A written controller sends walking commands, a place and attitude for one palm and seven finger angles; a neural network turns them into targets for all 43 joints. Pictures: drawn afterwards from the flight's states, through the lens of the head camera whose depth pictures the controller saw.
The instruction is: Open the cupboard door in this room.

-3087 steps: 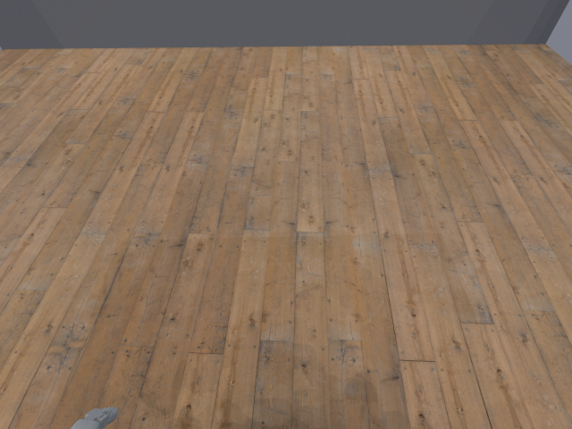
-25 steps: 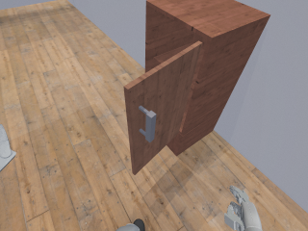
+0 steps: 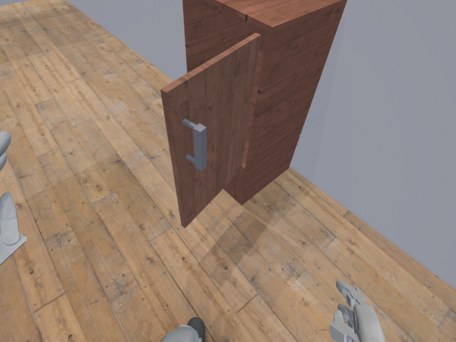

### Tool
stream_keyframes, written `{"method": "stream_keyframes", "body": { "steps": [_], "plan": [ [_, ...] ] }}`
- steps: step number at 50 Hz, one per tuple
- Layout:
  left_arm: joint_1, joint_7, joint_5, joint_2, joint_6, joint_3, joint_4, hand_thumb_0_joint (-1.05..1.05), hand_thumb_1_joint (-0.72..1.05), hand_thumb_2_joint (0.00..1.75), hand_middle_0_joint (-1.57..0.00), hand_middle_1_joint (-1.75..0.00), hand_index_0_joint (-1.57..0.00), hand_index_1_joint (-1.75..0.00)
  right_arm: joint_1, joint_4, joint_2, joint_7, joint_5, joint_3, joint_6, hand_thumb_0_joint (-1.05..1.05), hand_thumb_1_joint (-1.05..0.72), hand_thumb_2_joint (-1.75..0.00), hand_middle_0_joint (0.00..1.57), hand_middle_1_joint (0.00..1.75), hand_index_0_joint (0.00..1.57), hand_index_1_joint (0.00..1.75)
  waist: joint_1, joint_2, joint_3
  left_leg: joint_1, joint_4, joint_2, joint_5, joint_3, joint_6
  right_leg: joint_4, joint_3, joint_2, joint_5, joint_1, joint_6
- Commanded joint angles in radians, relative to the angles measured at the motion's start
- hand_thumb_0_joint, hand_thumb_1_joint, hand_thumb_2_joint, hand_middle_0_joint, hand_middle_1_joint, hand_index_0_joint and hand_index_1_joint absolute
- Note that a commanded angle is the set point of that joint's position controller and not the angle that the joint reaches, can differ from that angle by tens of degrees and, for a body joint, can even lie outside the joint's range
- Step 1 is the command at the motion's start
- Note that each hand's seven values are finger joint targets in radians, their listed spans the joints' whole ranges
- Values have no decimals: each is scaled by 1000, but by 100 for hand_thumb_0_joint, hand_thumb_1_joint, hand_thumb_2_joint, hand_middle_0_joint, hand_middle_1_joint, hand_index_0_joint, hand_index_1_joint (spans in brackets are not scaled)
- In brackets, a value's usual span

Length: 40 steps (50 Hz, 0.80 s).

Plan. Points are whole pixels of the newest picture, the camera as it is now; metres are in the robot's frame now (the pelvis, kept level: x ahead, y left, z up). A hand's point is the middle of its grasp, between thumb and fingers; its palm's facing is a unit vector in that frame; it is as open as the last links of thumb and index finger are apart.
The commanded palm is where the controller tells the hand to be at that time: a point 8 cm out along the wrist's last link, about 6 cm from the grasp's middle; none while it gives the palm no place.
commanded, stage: stop stepping back and stand still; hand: left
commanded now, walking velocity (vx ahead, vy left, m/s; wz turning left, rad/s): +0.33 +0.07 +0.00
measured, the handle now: (194, 145) +0.58 +0.12 -0.04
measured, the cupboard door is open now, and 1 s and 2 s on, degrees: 100 100 100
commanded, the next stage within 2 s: let the arm hang, fingers relaxed in 0.58 s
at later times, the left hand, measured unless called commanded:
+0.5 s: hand out of the picture +0.14 +0.26 +0.18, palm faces +0.41 -0.77 -0.48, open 7.4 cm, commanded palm +0.09 +0.31 +0.19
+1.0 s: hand out of the picture -0.03 +0.19 -0.17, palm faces +0.05 -0.99 -0.17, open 7.1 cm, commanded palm none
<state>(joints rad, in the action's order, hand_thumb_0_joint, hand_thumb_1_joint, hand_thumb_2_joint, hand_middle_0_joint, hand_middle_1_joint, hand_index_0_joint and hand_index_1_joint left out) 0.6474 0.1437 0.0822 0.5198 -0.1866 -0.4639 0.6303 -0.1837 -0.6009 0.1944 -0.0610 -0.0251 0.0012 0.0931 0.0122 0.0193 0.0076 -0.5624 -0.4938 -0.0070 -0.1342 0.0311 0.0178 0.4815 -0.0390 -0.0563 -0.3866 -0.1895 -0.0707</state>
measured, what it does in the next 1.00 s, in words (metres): steps on the spot: left foot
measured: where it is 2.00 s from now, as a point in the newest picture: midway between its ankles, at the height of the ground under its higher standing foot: outside the picture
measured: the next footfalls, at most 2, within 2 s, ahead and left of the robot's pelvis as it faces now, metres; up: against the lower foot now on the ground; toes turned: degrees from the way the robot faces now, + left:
left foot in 0.16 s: +0.04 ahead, +0.13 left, +0.00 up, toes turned +2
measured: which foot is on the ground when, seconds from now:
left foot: up 0.00-0.14, down 0.16-1.00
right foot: down 0.00-1.00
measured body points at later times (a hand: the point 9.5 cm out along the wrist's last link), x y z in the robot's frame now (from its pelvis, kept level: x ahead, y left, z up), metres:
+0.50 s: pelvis -0.05 +0.00 +0.01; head -0.05 +0.00 +0.46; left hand +0.12 +0.30 +0.20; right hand +0.10 -0.23 -0.08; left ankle +0.00 +0.13 -0.73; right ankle -0.06 -0.09 -0.73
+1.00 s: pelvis -0.06 +0.02 +0.01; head -0.04 +0.04 +0.45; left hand -0.03 +0.25 -0.15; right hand +0.02 -0.23 -0.13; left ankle +0.00 +0.13 -0.73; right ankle -0.06 -0.09 -0.73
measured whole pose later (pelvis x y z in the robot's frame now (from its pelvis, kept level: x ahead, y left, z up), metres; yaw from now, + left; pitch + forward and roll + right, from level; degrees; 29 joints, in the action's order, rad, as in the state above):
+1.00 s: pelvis -0.06 +0.02 +0.01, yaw +3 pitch -1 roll -1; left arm 0.27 0.01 -0.02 0.17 0.05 -0.01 -0.94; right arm -0.19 -0.96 0.23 -0.01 -0.03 -0.01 -0.02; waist 0.02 0.02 -0.07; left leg -0.34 -0.53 0.01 -0.18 -0.01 -0.02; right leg 0.53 -0.08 0.01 -0.29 -0.22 -0.01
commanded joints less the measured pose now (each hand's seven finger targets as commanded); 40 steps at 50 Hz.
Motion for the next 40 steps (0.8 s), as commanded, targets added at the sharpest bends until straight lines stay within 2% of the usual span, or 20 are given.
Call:
{"method": "stream_keyframes", "body": {
  "steps": [1, 3, 5, 6, 7, 9, 12, 15, 17, 21, 23, 24, 29, 33, 34, 35, 36, 37, 38, 40],
  "plan": [
    [-133, 38, -9, 97, -25, -95, 90, 0, 90, 90, -20, -30, -20, -30, 27, 88, 128, -23, 25, 53, 32, 0, -90, -90, 20, 30, 20, 30, 13, 134, 47, 133, -541, -12, -181, -110, 17, -266, 280, 351, -54, -263, -110],
    [-232, 40, -25, 90, -20, -56, 68, 0, 90, 90, -20, -30, -20, -30, 70, 98, 135, -44, 29, 44, 51, 0, -90, -90, 20, 30, 20, 30, 12, 92, -1, 222, -330, -53, -202, -79, -5, -220, 182, 298, -36, -256, -47],
    [-222, 45, -47, 57, -29, -33, -25, 0, 90, 90, -20, -30, -20, -30, 46, 72, 140, -61, 22, 34, 72, 0, -90, -90, 20, 30, 20, 30, 11, -9, -28, 320, -36, -26, -159, -26, -33, -170, 163, 240, -13, -204, -13],
    [-242, 46, -52, 61, -41, -29, -9, 0, 90, 90, -20, -30, -20, -30, 41, 72, 149, -60, 21, 35, 82, 0, -90, -90, 20, 30, 20, 30, 4, -52, -20, 347, 50, -37, -151, -47, -49, -136, 154, 207, 20, -164, 11],
    [-259, 45, -55, 63, -52, -23, 10, 0, 90, 90, -20, -30, -20, -30, 42, 83, 158, -59, 21, 39, 91, 0, -90, -90, 20, 30, 20, 30, -3, -83, -19, 353, 84, -72, -133, -89, -66, -97, 138, 164, 67, -136, 36],
    [-193, 39, -50, 76, -53, -44, -22, 0, 90, 90, -20, -30, -20, -30, 32, 88, 157, -57, 28, 40, 95, 0, -90, -90, 20, 30, 20, 30, -4, -33, 13, 327, 68, -99, -89, -121, -81, -74, 120, 126, 134, -77, 54],
    [-188, 32, -52, 78, -70, -54, 77, 0, 90, 90, -20, -30, -20, -30, 45, 97, 142, -42, 21, 25, 96, 0, -90, -90, 20, 30, 20, 30, 2, -124, 19, 252, 148, -114, -175, -177, -85, -20, 54, 82, 82, -25, 61],
    [-132, 39, -52, 76, -72, -72, 77, 0, 90, 90, -20, -30, -20, -30, 49, 105, 138, -35, 17, 27, 102, 0, -90, -90, 20, 30, 20, 30, -2, -142, 9, 182, 203, -119, -322, -190, -81, -35, 43, 70, 33, 19, 59],
    [-112, 38, -49, 67, -73, -75, 61, 0, 90, 90, -20, -30, -20, -30, 46, 111, 136, -29, 17, 29, 99, 0, -90, -90, 20, 30, 20, 30, 0, -123, 2, 178, 162, -89, -286, -144, -62, -85, 72, 82, 31, 13, 48],
    [-86, 33, -35, 68, -73, -80, 6, 0, 90, 90, -20, -30, -20, -30, 35, 104, 127, -21, 20, 34, 85, 0, -90, -90, 20, 30, 20, 30, 5, -10, 24, 280, 5, -42, -115, -69, -34, -176, 157, 156, 58, -73, 24],
    [-105, 32, -31, 63, -66, -70, 0, 0, 90, 90, -20, -30, -20, -30, 44, 101, 132, -24, 23, 37, 77, 0, -90, -90, 20, 30, 20, 30, 7, -14, 25, 324, -27, -37, -83, -55, -31, -192, 168, 172, 77, -112, 21],
    [-115, 31, -32, 60, -63, -65, -11, 0, 90, 90, -20, -30, -20, -30, 42, 97, 126, -24, 23, 33, 76, 0, -90, -90, 20, 30, 20, 30, 7, 4, 23, 329, -9, -42, -63, -61, -32, -181, 153, 164, 105, -104, 27],
    [-171, 25, -40, 60, -64, -46, 16, 0, 90, 90, -20, -30, -20, -30, 64, 105, 130, -33, 24, 30, 79, 0, -90, -90, 20, 30, 20, 30, -4, -67, 30, 361, 90, -73, -13, -94, -43, -129, 84, 102, 178, -64, 64],
    [-166, 27, -40, 70, -63, -51, 38, 0, 90, 90, -20, -30, -20, -30, 67, 113, 134, -34, 23, 32, 82, 0, -90, -90, 20, 30, 20, 30, -9, -90, 48, 345, 119, -70, -29, -98, -39, -133, 68, 91, 185, -19, 70],
    [-219, -123, -133, -126, 95, 352, -766, 0, 90, 90, -20, -30, -20, -30, 108, -132, 321, 62, 20, 85, 97, 0, -90, -90, 20, 30, 20, 30, 18, -120, -17, 199, -29, -108, 165, -157, -63, 43, 24, 147, 334, -93, 42],
    [-206, -142, -115, -151, 166, 334, -809, 0, 90, 90, -20, -30, -20, -30, 36, -130, 251, 63, 29, 80, 27, 0, -90, -90, 20, 30, 20, 30, -4, -95, 50, 246, -15, -106, 182, -125, -58, 36, 50, 140, 278, -70, 42],
    [-222, -147, -113, -177, 179, 352, -840, 0, 90, 90, -20, -30, -20, -30, 27, -126, 226, 60, 18, 64, 3, 0, -90, -90, 20, 30, 20, 30, -10, -77, 71, 219, -4, -123, 101, -158, -73, 49, 37, 126, 162, -79, 39],
    [-251, -149, -116, -165, 181, 357, -882, 0, 90, 90, -20, -30, -20, -30, 35, -116, 225, 59, 12, 52, -15, 0, -90, -90, 20, 30, 20, 30, -16, -35, 67, 185, 11, -120, 65, -186, -86, 52, 33, 116, 142, -59, 36],
    [-287, -149, -121, -143, 178, 362, -932, 0, 90, 90, -20, -30, -20, -30, 35, -118, 224, 56, 7, 49, -25, 0, -90, -90, 20, 30, 20, 30, -20, 95, 70, 180, 12, -112, 66, -195, -85, 37, 46, 114, 157, -29, 28],
    [-342, -148, -119, -119, 175, 370, -1059, 0, 90, 90, -20, -30, -20, -30, 41, -145, 231, 55, 2, 47, -41, 0, -90, -90, 20, 30, 20, 30, -14, 177, 83, 226, -34, -73, 68, -161, -74, -13, 86, 165, 199, -40, 4]
  ]
}}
